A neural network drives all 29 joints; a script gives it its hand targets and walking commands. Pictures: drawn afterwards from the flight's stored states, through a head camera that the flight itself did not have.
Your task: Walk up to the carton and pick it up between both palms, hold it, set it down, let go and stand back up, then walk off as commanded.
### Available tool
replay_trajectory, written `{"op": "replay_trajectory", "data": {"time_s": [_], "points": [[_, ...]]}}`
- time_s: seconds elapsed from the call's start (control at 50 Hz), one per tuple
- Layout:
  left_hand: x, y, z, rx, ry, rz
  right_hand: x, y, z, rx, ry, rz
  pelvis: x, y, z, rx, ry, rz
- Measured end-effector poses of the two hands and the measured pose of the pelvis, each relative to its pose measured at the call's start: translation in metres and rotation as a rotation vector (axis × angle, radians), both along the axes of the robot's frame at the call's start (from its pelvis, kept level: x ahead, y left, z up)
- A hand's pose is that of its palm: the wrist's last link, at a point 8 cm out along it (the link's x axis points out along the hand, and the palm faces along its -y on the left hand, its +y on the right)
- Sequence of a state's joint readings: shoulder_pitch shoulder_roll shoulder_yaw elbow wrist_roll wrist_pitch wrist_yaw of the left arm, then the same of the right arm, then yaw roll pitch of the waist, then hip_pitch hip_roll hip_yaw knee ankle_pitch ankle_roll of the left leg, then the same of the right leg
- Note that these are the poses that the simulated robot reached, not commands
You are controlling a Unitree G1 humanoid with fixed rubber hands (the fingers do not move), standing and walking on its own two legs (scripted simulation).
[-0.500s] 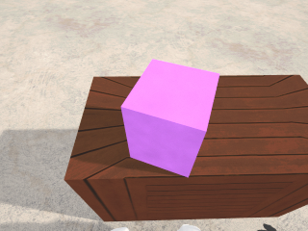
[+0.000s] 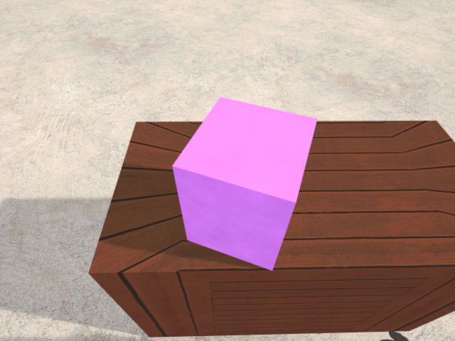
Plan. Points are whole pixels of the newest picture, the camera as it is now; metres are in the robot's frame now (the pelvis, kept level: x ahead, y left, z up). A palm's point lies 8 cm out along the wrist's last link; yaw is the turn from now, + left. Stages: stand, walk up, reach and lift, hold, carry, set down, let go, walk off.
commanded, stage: walk up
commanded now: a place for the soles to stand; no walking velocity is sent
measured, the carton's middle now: (246, 184) +0.42 -0.05 +0.03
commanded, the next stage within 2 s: reach and lift in 0.16 s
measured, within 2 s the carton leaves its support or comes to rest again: neither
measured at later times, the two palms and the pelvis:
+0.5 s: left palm (57, 324) +0.18 +0.29 -0.06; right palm out of the picture +0.13 -0.31 -0.08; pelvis -0.01 +0.00 +0.00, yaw +0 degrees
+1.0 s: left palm (59, 332) +0.16 +0.27 -0.03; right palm out of the picture +0.11 -0.27 -0.04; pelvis -0.02 -0.01 +0.02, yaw +0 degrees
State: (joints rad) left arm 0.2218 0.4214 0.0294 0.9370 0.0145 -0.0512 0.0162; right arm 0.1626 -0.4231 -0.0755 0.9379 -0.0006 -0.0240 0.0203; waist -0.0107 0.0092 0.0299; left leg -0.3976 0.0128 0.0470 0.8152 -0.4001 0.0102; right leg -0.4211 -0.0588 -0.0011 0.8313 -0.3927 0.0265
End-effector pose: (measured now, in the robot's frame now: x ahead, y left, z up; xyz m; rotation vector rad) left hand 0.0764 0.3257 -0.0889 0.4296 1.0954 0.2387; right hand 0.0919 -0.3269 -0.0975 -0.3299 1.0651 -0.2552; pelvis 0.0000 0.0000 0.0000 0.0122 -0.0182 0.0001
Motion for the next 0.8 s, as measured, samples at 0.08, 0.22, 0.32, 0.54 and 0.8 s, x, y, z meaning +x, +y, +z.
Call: {"op": "replay_trajectory", "data": {"time_s": [0.08,0.22,0.32,0.54,0.8], "points": [[-0.001,0.0,0.001,-0.001,-0.006,0.001,-0.001,-0.001,0.001,0.001,-0.007,-0.002,-0.001,-0.001,0.001,0.001,0.0,0.0],[0.001,0.0,0.002,0.009,0.078,0.042,-0.002,0.0,-0.002,0.014,-0.011,0.025,-0.006,0.0,0.001,0.0,-0.003,0.0],[0.042,-0.01,0.015,0.017,0.084,0.04,0.011,0.005,-0.005,0.047,-0.074,0.048,-0.012,0.0,-0.001,-0.001,-0.017,0.0],[0.103,-0.037,0.03,-0.052,-0.051,-0.07,0.044,0.022,0.02,0.027,-0.222,0.076,-0.009,-0.001,0.003,0.001,-0.004,0.0],[0.088,-0.05,0.043,-0.103,-0.129,-0.1,0.028,0.036,0.043,0.017,-0.301,0.072,-0.015,-0.003,0.019,0.001,-0.002,-0.002]]}}
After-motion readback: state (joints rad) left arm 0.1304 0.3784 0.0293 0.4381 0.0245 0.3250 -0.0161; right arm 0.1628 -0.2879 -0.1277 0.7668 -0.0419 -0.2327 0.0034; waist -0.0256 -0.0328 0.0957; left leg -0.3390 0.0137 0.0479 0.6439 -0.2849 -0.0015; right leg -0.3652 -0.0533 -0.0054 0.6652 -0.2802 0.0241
